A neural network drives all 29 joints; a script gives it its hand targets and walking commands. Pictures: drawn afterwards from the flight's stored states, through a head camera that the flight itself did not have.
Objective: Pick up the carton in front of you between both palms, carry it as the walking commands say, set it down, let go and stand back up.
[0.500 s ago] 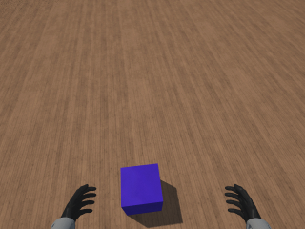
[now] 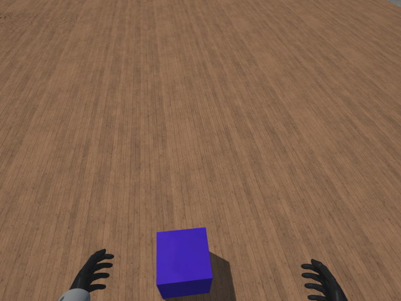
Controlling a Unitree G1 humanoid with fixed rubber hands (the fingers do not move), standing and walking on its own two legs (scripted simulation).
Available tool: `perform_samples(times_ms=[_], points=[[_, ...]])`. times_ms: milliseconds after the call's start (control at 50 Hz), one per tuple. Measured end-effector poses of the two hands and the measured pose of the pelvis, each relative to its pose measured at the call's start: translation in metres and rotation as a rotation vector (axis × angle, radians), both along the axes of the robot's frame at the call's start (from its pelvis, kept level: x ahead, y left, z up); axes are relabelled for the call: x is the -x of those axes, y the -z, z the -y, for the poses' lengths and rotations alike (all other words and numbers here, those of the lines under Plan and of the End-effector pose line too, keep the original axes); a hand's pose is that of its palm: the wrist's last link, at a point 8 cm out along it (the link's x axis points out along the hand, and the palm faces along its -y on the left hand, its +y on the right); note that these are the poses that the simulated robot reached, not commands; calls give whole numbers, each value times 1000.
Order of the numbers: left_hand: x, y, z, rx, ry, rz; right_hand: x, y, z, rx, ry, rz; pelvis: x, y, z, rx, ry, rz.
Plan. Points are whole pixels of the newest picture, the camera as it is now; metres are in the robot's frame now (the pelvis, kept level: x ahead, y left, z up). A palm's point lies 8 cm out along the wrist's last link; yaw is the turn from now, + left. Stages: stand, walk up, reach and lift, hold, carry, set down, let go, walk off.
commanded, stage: stand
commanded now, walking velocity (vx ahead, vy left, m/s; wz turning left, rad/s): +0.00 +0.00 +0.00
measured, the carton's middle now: (183, 263) +0.38 +0.09 -0.64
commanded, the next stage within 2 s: none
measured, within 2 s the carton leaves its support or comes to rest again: neither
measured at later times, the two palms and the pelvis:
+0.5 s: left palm out of the picture +0.14 +0.31 -0.10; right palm out of the picture +0.13 -0.27 -0.08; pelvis +0.01 +0.02 +0.00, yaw -2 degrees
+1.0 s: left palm out of the picture +0.10 +0.31 -0.10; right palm out of the picture +0.09 -0.29 -0.08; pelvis +0.00 +0.02 +0.01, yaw -2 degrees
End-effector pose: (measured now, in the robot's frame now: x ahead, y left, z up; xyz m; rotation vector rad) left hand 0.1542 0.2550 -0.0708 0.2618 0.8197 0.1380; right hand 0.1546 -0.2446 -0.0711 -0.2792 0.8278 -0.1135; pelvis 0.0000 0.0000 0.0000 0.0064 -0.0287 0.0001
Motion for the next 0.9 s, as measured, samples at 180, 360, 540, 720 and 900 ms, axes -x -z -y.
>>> perform_samples(times_ms=[180, 360, 540, 720, 900], points=[[16, 26, -35, -33, -3, -88, 19, -4, 35, 134, 67, -86, -7, 1, -11, 10, 14, -26], [17, 32, -47, -53, 7, -143, 21, 0, 31, 133, 93, -115, -14, -1, -19, 11, 28, -24], [20, 32, -54, -71, 7, -175, 29, 8, 28, 115, 111, -149, -14, -3, -23, 7, 35, -14], [33, 33, -57, -81, 8, -211, 44, 9, 35, 119, 131, -184, -9, -5, -22, 7, 39, -2], [47, 33, -58, -88, 9, -242, 59, 10, 43, 124, 143, -213, -2, -7, -20, 8, 40, 6]])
